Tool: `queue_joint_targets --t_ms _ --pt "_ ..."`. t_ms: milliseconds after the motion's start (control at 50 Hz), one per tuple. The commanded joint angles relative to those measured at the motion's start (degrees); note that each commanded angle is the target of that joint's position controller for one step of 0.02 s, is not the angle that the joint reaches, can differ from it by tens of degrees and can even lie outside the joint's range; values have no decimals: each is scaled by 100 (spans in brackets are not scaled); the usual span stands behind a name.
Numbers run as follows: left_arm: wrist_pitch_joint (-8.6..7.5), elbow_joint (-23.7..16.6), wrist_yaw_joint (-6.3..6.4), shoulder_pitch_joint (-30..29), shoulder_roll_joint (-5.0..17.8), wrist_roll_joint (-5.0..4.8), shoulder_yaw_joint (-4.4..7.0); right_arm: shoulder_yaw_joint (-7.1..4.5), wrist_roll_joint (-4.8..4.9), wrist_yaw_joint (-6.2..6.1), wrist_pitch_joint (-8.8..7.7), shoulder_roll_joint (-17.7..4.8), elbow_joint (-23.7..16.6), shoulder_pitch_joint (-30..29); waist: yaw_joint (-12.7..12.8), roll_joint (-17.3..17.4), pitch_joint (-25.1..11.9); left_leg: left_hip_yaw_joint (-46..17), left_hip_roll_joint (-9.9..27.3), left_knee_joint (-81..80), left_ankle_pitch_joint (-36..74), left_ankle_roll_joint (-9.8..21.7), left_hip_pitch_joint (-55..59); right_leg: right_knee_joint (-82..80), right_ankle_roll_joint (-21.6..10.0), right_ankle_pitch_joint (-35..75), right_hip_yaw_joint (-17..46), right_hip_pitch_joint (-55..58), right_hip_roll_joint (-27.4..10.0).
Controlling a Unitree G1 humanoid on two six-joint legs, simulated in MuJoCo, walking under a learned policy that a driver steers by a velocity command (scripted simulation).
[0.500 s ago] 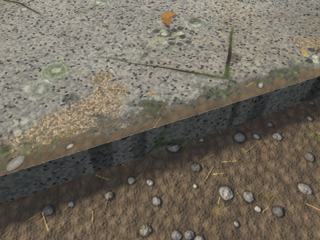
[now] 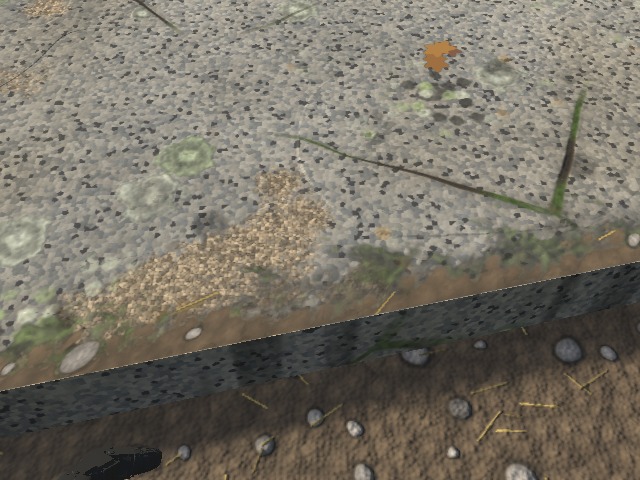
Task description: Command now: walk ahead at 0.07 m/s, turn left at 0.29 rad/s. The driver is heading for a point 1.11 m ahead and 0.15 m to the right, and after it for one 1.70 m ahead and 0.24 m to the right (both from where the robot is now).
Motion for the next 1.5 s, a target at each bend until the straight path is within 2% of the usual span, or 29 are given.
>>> queue_joint_targets --t_ms 20,100,140,160,240,280,320,360,400,420,440,460,500,580,740,820,840,860,880,920,960,1160,1260,1300,1320,1340,1360,1400,1500 --pt "-1 -14 118 1459 1440 -154 377 -77 213 -138 8 -366 -484 756 477 -1464 -2298 447 -267 3170 -1505 -223 -1782 -65 -1449 5767 2852 3728 -2869" --pt "33 -284 -40 -142 439 -239 99 -160 65 -349 497 -806 -374 -51 256 -407 -806 166 551 3769 -686 -823 -2100 -836 -1110 2125 1486 1711 -1642" --pt "100 -118 -31 -137 591 -143 127 -112 63 -369 570 -571 -418 -70 214 -652 -577 434 492 3550 -393 -905 -1669 -1051 -1159 1994 1060 1059 -1385" --pt "210 221 89 570 627 -175 125 -40 -177 -172 577 -423 -350 -87 320 -315 -650 729 270 3258 -245 -688 -1501 -942 -1131 2760 796 1075 -1390" --pt "356 370 96 516 834 -168 189 14 -72 -2 629 -364 -324 -290 302 -758 -806 742 295 2738 -224 -464 -1593 -814 -1183 2891 766 1324 -1477" --pt "281 197 55 -57 791 -225 164 34 113 -164 622 -373 -322 -427 271 -837 -972 681 818 1896 40 -573 -1244 -1354 -1174 -480 979 1161 -1440" --pt "409 572 -20 561 880 -84 201 110 -231 -86 586 -427 -214 -448 512 -1077 -787 1365 399 1092 -232 -443 -665 -1704 -966 -2309 1134 763 -1196" --pt "592 717 -75 721 1067 -114 300 147 -177 51 490 -346 -40 -129 325 -1035 -540 1617 306 187 50 -125 -60 -1757 -786 -3174 1076 369 -1153" --pt "667 658 -72 487 836 -177 276 191 -213 38 359 -342 189 272 5 -347 81 1295 447 -1347 -94 326 634 -1220 -285 -3717 684 -540 -729" --pt "621 548 -90 545 244 -199 154 191 -268 -23 282 -585 217 440 29 1262 -93 -814 1964 -2426 -1814 585 1001 944 -77 -3494 -52 -1213 -159" --pt "570 337 -61 77 509 -182 196 14 -208 -47 239 -1240 147 80 35 1650 789 -2437 2902 -3299 -2974 1032 -378 1526 25 -2362 -193 -1846 182" --pt "523 304 -85 -91 846 -177 300 77 -181 -95 170 -971 176 -249 282 864 1160 -2042 2651 -3380 -2444 978 -728 1901 -1 -1607 261 -1540 -177" --pt "424 687 -210 607 861 -117 347 105 -113 -73 -12 -797 150 -730 654 745 702 -986 2063 -3147 -922 677 -212 2235 45 -1018 123 -1263 -155" --pt "354 726 -311 399 585 -39 326 166 -63 -24 -231 -429 519 -64 404 746 396 -227 1819 -2929 -22 722 474 2458 149 -701 -187 -1527 -309" --pt "227 337 -290 -529 450 -83 214 106 -146 -65 -327 -564 955 520 6 856 588 102 2006 -2526 1440 857 630 768 133 -907 -441 -1023 -358" --pt "85 667 -121 799 576 -114 293 84 -85 -40 -342 -668 995 112 781 611 106 553 1858 -1103 3991 565 -39 -231 -286 -777 -695 1379 91" --pt "1 989 -24 1794 851 -52 400 141 -81 -23 -366 -529 955 50 1160 179 -566 922 1489 172 4077 408 -628 -308 -436 -898 -357 2804 -162" --pt "-41 1127 48 2807 1580 49 570 278 38 20 -395 -70 640 28 1466 -1176 -1305 1452 791 2182 2146 79 -2268 -1002 -900 -2406 2003 4255 -1836" --pt "8 1283 -1 2819 1717 -63 592 188 -96 18 -401 -265 661 15 1230 -1496 -1340 1024 335 3208 -290 167 -2996 -1794 -1131 -2721 3764 4028 -2395" --pt "-1 996 -79 1543 887 -147 373 156 -123 105 -387 -313 726 -318 706 -313 -191 780 1041 3518 637 347 -3086 -1837 -1029 -2497 2453 2621 -1981" --pt "-88 1014 -78 1208 425 -174 215 194 -192 137 -326 -96 764 -416 441 -318 151 929 1290 3054 1133 261 -2705 -2089 -748 -1069 1337 1934 -1404" --pt "-249 1562 -23 1963 458 -208 103 370 -183 182 -218 215 223 -2227 601 -325 263 1700 976 807 2202 -178 -2553 -1925 -820 2550 -124 1923 -924" --pt "-193 1675 97 2011 503 -120 79 292 -212 -76 -209 32 576 -1111 109 -435 -345 1780 546 720 1543 366 -1319 -407 -881 4803 -17 2423 -1313" --pt "-158 1582 61 1603 610 -222 111 138 -259 -168 -323 -166 1128 564 -674 -110 -821 1610 588 -543 2018 616 511 1685 -735 3820 -206 1629 -918" --pt "-176 1361 11 1489 264 -317 37 1 -329 -198 -372 -783 1160 989 -698 731 -965 -77 2000 -1064 2730 948 1248 3813 -484 1002 -540 482 -227" --pt "-123 1446 42 2510 -136 -304 10 -47 -249 -100 -318 -1049 1072 607 214 1210 -1186 -1888 3067 -1146 4712 1603 1645 5340 -347 -2514 -142 -704 393" --pt "-10 1521 31 2448 34 -140 46 -116 11 -44 -207 -935 1081 260 98 776 -1177 -2106 3060 -1684 1678 1984 1270 6087 -388 -2206 141 -1245 142" --pt "29 1264 -66 1636 149 -10 131 144 -36 24 -174 21 1034 -414 358 438 112 -1331 2427 -2300 -1080 1438 -44 6534 -414 -1740 15 -2023 -215" --pt "311 886 -109 1302 -457 -23 -35 287 -124 -8 -372 90 1376 110 673 145 376 -119 1879 -2092 53 1161 -1250 7423 -219 -1351 -141 -3008 -417"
